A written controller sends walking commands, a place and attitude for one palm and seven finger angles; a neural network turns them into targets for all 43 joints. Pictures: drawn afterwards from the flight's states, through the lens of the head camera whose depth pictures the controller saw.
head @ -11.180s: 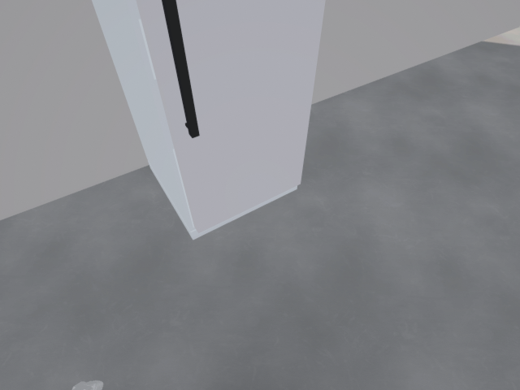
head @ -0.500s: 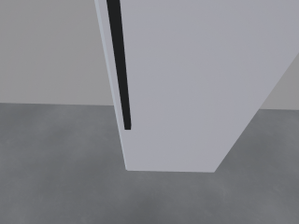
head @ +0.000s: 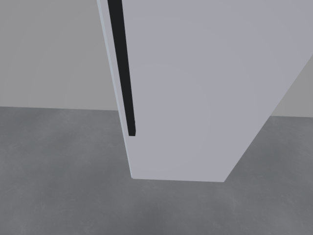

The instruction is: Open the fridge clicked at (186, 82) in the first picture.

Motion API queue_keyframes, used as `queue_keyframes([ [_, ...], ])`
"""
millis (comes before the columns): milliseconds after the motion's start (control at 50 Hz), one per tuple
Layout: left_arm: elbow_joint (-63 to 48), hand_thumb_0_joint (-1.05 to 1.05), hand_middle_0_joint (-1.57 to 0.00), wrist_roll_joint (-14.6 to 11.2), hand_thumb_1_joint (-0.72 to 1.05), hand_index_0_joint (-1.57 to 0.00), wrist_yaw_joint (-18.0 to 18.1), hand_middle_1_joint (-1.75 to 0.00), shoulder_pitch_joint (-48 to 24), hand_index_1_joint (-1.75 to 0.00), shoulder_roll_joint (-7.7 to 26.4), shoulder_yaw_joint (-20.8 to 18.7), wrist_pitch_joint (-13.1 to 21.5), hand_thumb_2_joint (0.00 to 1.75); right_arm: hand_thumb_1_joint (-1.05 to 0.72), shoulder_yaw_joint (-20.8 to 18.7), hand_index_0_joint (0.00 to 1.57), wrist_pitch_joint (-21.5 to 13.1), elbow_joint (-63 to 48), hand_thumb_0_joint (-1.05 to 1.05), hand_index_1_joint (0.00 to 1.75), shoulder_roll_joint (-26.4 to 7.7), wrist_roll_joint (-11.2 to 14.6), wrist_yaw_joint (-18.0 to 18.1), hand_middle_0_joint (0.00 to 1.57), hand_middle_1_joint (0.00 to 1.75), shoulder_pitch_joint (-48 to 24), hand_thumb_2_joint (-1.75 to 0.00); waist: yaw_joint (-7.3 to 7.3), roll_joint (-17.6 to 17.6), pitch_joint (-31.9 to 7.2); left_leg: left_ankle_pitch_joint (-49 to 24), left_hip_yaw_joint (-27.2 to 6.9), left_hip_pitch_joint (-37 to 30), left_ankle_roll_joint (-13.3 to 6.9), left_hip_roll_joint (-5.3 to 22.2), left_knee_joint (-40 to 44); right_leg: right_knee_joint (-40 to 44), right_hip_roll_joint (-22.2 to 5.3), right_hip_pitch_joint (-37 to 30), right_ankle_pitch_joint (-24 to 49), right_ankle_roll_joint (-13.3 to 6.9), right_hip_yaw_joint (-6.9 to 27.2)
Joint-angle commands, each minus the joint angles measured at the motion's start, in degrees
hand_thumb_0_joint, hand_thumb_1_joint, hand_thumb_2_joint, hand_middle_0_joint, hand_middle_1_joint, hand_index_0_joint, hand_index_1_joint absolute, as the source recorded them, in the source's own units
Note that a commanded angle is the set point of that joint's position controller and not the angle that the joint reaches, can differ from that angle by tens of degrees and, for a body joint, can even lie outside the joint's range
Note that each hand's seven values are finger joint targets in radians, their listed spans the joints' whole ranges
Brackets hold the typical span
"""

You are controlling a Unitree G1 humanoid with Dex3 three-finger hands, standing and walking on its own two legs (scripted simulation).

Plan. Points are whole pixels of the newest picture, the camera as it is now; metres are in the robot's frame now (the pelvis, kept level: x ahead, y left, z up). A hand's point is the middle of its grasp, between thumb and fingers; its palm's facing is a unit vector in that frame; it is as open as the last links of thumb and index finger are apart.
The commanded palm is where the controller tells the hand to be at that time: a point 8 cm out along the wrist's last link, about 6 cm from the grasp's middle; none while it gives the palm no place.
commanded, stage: look again from close up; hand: left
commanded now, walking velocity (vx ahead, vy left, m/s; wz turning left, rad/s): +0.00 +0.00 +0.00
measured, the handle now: (126, 79) +0.52 +0.13 +0.12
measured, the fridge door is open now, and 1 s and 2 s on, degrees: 0 0 0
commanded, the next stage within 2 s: raise the hand to about handle height in 0.32 s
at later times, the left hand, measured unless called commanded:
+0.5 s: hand out of the picture +0.06 +0.19 -0.14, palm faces +0.18 -0.96 -0.22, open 7.4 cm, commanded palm +0.10 +0.24 -0.06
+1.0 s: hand (73, 226) +0.14 +0.21 -0.02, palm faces +0.12 -0.99 -0.09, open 9.5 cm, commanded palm +0.13 +0.26 -0.01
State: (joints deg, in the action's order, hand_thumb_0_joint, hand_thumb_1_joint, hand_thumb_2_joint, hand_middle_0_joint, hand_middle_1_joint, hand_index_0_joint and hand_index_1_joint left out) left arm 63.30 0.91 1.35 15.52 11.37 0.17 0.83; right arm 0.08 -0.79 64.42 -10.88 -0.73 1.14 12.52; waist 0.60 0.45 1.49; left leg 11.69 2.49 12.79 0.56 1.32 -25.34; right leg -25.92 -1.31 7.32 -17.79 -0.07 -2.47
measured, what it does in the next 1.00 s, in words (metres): lowers itself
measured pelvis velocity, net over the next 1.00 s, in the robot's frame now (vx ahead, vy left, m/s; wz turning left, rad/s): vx -0.04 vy -0.01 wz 0.04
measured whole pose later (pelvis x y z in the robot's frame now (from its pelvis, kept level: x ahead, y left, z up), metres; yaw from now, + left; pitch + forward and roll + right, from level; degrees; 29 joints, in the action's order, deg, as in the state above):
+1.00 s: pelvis -0.04 -0.01 -0.09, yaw +2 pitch +11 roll -2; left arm -3.2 -17.0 -16.1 24.9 13.9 -12.3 24.8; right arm -0.6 -17.6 34.7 -13.1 0.9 5.2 10.0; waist 3.6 -1.6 -5.4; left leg 25.7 -3.0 50.9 1.9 3.1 -66.0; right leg -65.8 -0.5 42.8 -33.6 -1.9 -6.5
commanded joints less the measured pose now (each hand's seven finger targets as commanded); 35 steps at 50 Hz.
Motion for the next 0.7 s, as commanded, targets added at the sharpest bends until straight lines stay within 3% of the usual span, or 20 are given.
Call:
queue_keyframes([
  [0, -1.95, 0.0, -0.2, 0.03, 0.9, -0.2, 0.39, -0.3, 3.03, -0.3, 7.49, -1.47, 0.82, 0.9, -0.9, -0.96, 0.2, -0.93, -2.27, 0.0, 0.3, -6.81, 0.06, 0.37, 0.2, 0.3, 0.95, -0.9, 0.12, 0.36, 0.33, -9.19, -4.16, -2.39, -1.89, 4.53, 2.85, 5.78, -5.44, 3.17, 11.16, -1.78, 4.6],
  [160, -1.82, 0.0, -0.2, -0.05, 0.9, -0.2, 0.28, -0.3, 2.64, -0.3, 7.51, -1.44, 0.77, 0.9, -0.9, -0.82, 0.2, -0.84, -2.19, 0.0, 0.3, -7.14, 0.05, 0.39, 0.2, 0.3, 0.6, -0.9, 0.09, 0.37, 1.42, -8.37, -4.44, -1.98, -1.63, 4.47, 3.46, 6.42, -5.47, 3.82, 9.52, -1.74, 4.41],
  [380, -1.85, 0.0, -0.2, -0.05, 0.9, -0.2, 0.22, -0.3, 2.95, -0.3, 7.4, -1.57, 0.76, 0.9, -0.9, -0.8, 0.2, -1.04, -2.05, 0.0, 0.3, -7.29, 0.03, 0.47, 0.2, 0.3, 0.68, -0.9, 0.21, -0.34, 0.1, -9.86, -4.78, -2.61, -1.69, 4.67, 3.68, 6.25, -5.39, 2.89, 10.19, -1.67, 4.29],
  [400, -5.97, 0.0, -0.2, 1.1, 0.9, -0.2, 0.46, -0.3, 3.22, -0.3, 13.69, -0.8, 1.92, 0.9, -0.9, -1.37, 0.2, -1.57, -8.68, 0.0, 0.3, -10.81, -0.37, 0.05, 0.2, 0.3, -0.27, -0.9, -1.1, -3.22, 5.8, -12.31, -5.36, -1.67, -1.12, 3.2, 0.15, 7.11, -5.62, 4.58, 17.43, -1.81, 3.77],
  [420, -85.21, 0.0, -0.2, -10.16, 0.88, -0.2, 1.87, -0.32, -40.56, -0.32, 20.78, -12.82, 12.79, 0.89, -0.9, -1.33, 0.2, -10.3, -24.21, 0.0, 0.3, -12.95, 2.27, 2.19, 0.2, 0.3, 0.85, -0.9, -6.29, -12.51, -25.47, -17.54, 0.18, -16.64, -3.07, -1.03, -1.43, 1.53, 0.05, 4.32, 22.56, -0.95, 2.13],
  [440, -70.95, 0.0, -0.2, -8.6, 0.85, -0.2, 3.68, -0.33, -5.85, -0.33, 11.98, -7.06, 9.58, 0.88, -0.9, -0.46, 0.2, -14.47, -22.51, 0.0, 0.3, -9.43, 2.0, 3.55, 0.2, 0.3, 0.6, -0.9, -0.35, -16.67, -24.18, -21.31, 0.67, -20.55, -1.6, 0.81, 0.05, -3.8, 0.69, 6.64, 13.8, -1.57, -1.59],
  [460, -56.0, 0.0, -0.21, -9.87, 0.83, -0.21, 4.54, -0.34, 5.18, -0.34, -1.46, -2.38, 4.02, 0.87, -0.9, -0.62, 0.2, -15.53, -20.34, 0.0, 0.3, -7.39, 2.9, 3.74, 0.2, 0.3, -2.37, -0.9, -3.26, -5.26, -8.67, -12.72, -0.63, -8.2, -1.46, 1.44, -0.11, -3.81, 1.25, 12.82, 7.27, -0.66, -3.45],
  [480, -65.05, 0.0, -0.21, -10.91, 0.81, -0.21, 3.81, -0.36, -1.11, -0.36, -1.12, -1.58, 6.1, 0.86, -0.9, -2.0, 0.2, -16.87, -24.13, 0.0, 0.3, -9.94, 3.33, 3.28, 0.2, 0.3, -1.75, -0.9, -4.25, -1.54, -2.05, -4.35, -2.53, -1.63, -1.89, 0.18, -1.89, -3.0, 0.66, 14.65, 5.88, -0.37, -3.71],
  [500, -61.43, 0.0, -0.21, -10.42, 0.78, -0.21, 3.04, -0.37, 1.8, -0.37, 0.01, -4.27, 8.41, 0.85, -0.9, -2.62, 0.2, -18.24, -25.5, 0.0, 0.3, -9.72, 2.86, 3.36, 0.2, 0.3, -1.97, -0.9, -4.54, 4.54, 2.3, -0.3, -2.7, 3.38, -2.39, -0.56, -4.25, -3.44, 0.74, 18.23, 3.1, -0.18, -3.86],
  [520, -60.67, 0.0, -0.21, -10.4, 0.76, -0.21, 1.89, -0.39, 3.37, -0.39, 2.86, -7.73, 12.25, 0.84, -0.9, -3.67, 0.2, -19.14, -25.99, 0.0, 0.3, -10.37, 1.68, 2.86, 0.2, 0.3, -0.89, -0.9, -3.59, 7.35, -3.8, 0.37, -3.22, 5.88, -2.13, -1.15, -8.56, -6.42, 0.63, 21.36, 1.22, 0.02, -3.44],
  [540, -60.6, 0.0, -0.21, -10.7, 0.74, -0.21, -0.13, -0.4, 6.27, -0.4, 2.91, -9.23, 16.23, 0.83, -0.9, -4.5, 0.2, -19.87, -27.31, 0.0, 0.3, -10.0, 0.93, 2.35, 0.2, 0.3, -1.77, -0.9, -1.45, 8.02, -7.91, -0.6, -3.06, 8.84, -1.77, -1.28, -12.42, -10.14, 0.81, 23.25, 1.01, 0.07, -2.93],
  [580, -54.72, 0.0, -0.22, -12.96, 0.69, -0.22, -5.81, -0.43, 17.59, -0.43, -0.46, -9.99, 24.04, 0.81, -0.9, -5.26, 0.2, -20.98, -29.88, 0.0, 0.3, -8.66, 0.33, 0.68, 0.2, 0.3, -4.08, -0.9, 1.85, 10.85, -8.1, 0.65, -2.63, 17.95, -0.61, -1.4, -19.26, -17.46, 0.91, 28.25, 0.75, -0.01, -2.27],
  [600, -53.06, 0.0, -0.22, -13.77, 0.67, -0.22, -9.27, -0.45, 22.75, -0.45, 0.12, -12.2, 28.15, 0.8, -0.9, -5.7, 0.2, -21.14, -31.28, 0.0, 0.3, -8.19, 0.53, -0.39, 0.2, 0.3, -4.08, -0.9, 4.35, 8.28, -9.7, -0.21, -2.2, 21.01, -0.32, -1.87, -22.22, -21.06, 0.69, 27.82, 3.02, -0.75, -1.08],
  [620, -54.7, 0.0, -0.22, -15.02, 0.64, -0.22, -12.94, -0.47, 21.42, -0.47, 0.2, -11.33, 32.56, 0.79, -0.9, -5.78, 0.2, -21.18, -32.42, 0.0, 0.3, -8.6, 0.32, -1.1, 0.2, 0.3, -5.87, -0.9, 3.77, 6.46, -9.71, 0.38, -1.94, 24.8, 0.11, -1.95, -25.93, -24.59, 0.19, 30.24, 4.59, -0.86, -0.16],
  [640, -55.35, 0.0, -0.22, -15.43, 0.62, -0.22, -16.6, -0.48, 19.67, -0.48, 3.29, -13.88, 36.33, 0.78, -0.9, -6.1, 0.2, -21.14, -33.59, 0.0, 0.3, -8.76, 0.42, -1.62, 0.2, 0.3, -6.64, -0.9, 3.82, 5.04, -11.26, 1.49, -1.94, 28.46, 0.38, -2.01, -29.34, -27.42, -0.3, 31.54, 5.0, -1.01, 1.6],
  [660, -55.05, 0.0, -0.22, -15.51, 0.6, -0.22, -18.86, -0.5, 21.15, -0.5, 6.12, -16.58, 36.72, 0.77, -0.9, -6.45, 0.2, -20.73, -35.38, 0.0, 0.3, -9.09, 0.78, -1.67, 0.2, 0.3, -7.03, -0.9, 5.0, 3.08, -13.85, 2.54, -0.92, 30.17, 0.12, -2.11, -30.94, -28.48, -0.31, 31.44, 2.85, -1.29, 3.08],
  [680, -57.61, 0.0, -0.22, -16.39, 0.57, -0.22, -20.28, -0.51, 21.09, -0.51, 6.57, -16.5, 34.82, 0.76, -0.9, -6.53, 0.2, -20.17, -37.67, 0.0, 0.3, -9.5, 1.04, -1.44, 0.2, 0.3, -7.39, -0.9, 5.35, 1.79, -15.94, 3.1, -0.04, 30.28, -0.31, -2.45, -31.53, -28.28, -0.37, 30.73, 1.7, -1.09, 4.26],
])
